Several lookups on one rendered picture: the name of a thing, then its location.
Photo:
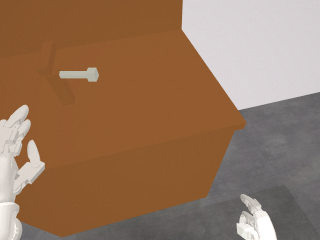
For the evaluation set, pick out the robot left hand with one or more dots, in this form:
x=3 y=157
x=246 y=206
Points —
x=12 y=132

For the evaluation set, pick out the robot right hand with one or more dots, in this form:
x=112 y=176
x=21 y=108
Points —
x=257 y=226

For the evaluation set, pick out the counter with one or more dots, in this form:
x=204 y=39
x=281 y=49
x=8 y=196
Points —
x=149 y=134

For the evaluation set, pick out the left robot forearm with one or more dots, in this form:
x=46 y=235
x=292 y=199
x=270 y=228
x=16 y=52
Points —
x=10 y=226

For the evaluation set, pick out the tap lever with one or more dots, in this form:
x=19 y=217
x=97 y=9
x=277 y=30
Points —
x=91 y=74

